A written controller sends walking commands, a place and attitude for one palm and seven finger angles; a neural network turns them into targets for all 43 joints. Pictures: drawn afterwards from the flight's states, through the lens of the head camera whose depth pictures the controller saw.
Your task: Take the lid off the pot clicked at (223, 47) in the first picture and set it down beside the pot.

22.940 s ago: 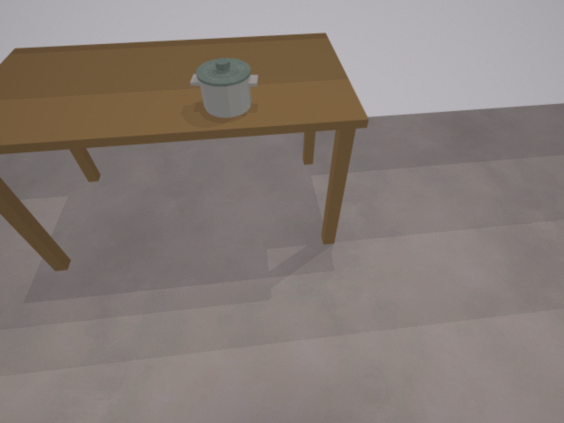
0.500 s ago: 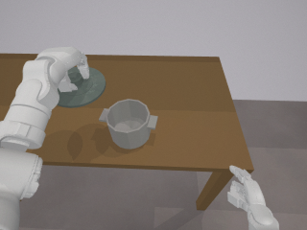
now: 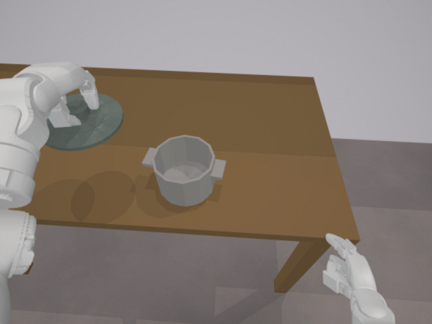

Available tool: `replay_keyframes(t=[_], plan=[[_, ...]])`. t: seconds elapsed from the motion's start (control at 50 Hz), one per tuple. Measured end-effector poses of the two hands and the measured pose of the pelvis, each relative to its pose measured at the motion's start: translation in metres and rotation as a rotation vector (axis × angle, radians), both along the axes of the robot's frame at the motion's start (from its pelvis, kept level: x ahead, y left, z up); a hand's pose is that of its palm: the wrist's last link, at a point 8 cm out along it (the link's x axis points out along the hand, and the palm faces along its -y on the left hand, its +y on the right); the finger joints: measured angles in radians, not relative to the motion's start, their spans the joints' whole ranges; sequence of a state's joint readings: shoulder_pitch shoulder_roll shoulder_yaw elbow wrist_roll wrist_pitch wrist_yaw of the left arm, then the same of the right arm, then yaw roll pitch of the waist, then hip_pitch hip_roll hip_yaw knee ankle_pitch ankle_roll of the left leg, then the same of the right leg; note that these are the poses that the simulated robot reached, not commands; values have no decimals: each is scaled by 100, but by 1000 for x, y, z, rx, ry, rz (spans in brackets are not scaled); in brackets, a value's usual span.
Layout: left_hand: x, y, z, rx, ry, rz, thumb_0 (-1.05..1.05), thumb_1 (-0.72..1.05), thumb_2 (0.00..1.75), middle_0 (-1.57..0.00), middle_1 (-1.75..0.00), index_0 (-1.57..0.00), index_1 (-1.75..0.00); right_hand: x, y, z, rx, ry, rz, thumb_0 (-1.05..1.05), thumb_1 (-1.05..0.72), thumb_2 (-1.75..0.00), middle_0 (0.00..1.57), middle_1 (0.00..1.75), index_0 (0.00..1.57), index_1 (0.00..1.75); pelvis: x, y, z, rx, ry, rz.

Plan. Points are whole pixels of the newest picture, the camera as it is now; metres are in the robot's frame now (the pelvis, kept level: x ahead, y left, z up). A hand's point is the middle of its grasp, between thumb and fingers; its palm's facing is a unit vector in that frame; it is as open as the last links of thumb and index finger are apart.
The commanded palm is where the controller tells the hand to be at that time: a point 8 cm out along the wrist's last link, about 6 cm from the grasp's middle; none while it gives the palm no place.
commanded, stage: move the lid sideways beside the pot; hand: left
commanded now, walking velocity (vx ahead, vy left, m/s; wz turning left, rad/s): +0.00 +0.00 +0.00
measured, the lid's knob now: (77, 110) +0.46 +0.29 +0.14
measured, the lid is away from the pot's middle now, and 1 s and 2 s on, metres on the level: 0.19 0.23 0.24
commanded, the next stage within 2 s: lower the lid onto the table in 0.52 s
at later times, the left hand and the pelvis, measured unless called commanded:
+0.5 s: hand (37, 112) +0.42 +0.33 +0.17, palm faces -0.35 -0.07 -0.93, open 7.2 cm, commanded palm +0.45 +0.33 +0.25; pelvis +0.00 +0.01 +0.00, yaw +0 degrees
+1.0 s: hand (48, 120) +0.43 +0.33 +0.14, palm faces -0.37 -0.06 -0.93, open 7.2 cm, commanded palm +0.46 +0.32 +0.22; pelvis +0.00 +0.01 +0.00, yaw +0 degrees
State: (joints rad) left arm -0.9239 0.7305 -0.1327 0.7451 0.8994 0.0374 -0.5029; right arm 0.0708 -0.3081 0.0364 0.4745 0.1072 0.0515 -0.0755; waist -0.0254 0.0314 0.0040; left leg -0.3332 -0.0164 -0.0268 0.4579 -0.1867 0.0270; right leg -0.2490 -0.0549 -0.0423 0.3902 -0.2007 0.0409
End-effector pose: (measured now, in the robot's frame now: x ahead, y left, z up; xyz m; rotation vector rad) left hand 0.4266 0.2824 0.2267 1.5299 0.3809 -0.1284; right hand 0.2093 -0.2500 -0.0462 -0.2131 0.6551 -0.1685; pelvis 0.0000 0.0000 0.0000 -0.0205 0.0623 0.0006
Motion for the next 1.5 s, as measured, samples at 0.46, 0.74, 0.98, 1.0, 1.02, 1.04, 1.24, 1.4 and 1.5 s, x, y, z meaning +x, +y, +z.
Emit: replay_keyframes(t=[0.46, 0.74, 0.98, 1.0, 1.02, 1.04, 1.24, 1.4, 1.5], plan=[[-3, 48, -3, -17, 37, 27, -5, 30, 74, -80, -99, -67, -92, 1, 2, 2, -49, 14, -7, 1, -90, -90, 20, 30, 27, 37, 3, 8, 0, -9, 20, 5], [2, 53, -8, -24, 48, 26, -5, 30, 74, -80, -99, -67, -92, 1, 6, 3, -57, 22, -8, 1, -90, -90, 20, 30, 25, 35, 3, 13, -1, -13, 32, 3], [4, 46, -23, -22, 60, -9, -5, 30, 74, -80, -99, -67, -92, 0, 8, 2, -58, 20, -7, 1, -90, -90, 21, 30, 23, 34, 3, 15, -1, -14, 37, 1], [4, 45, -24, -16, 60, -12, -5, 30, 74, -80, -99, -67, -92, 0, 8, 2, -59, 20, -6, 1, -90, -90, 21, 30, 23, 34, 3, 15, -1, -14, 37, 0], [4, 44, -25, -11, 60, -15, -5, 30, 74, -80, -99, -67, -92, 0, 8, 2, -59, 19, -5, 1, -90, -90, 21, 30, 23, 34, 3, 14, -2, -14, 38, 0], [5, 43, -27, -9, 59, -18, -5, 30, 74, -80, -99, -67, -92, 0, 8, 2, -59, 19, -5, 1, -90, -90, 21, 30, 23, 34, 3, 14, -2, -14, 39, 1], [8, 42, -39, -36, 74, -12, -5, 30, 74, -80, -99, -67, -92, -1, 7, 1, -54, 12, -10, 1, -90, -90, 21, 30, 24, 34, 5, 12, -2, -13, 45, -9], [7, 44, -46, -24, 83, -11, -5, 30, 74, -80, -99, -66, -92, 0, 5, 0, -51, 6, -14, 1, -90, -90, 21, 30, 26, 36, 8, 10, -3, -14, 55, -9], [6, 40, -52, -33, 95, -21, -5, 30, 74, -80, -99, -66, -92, 0, 3, 1, -53, 9, -12, 1, -90, -90, 21, 30, 27, 37, 8, 9, -3, -14, 57, -10]])
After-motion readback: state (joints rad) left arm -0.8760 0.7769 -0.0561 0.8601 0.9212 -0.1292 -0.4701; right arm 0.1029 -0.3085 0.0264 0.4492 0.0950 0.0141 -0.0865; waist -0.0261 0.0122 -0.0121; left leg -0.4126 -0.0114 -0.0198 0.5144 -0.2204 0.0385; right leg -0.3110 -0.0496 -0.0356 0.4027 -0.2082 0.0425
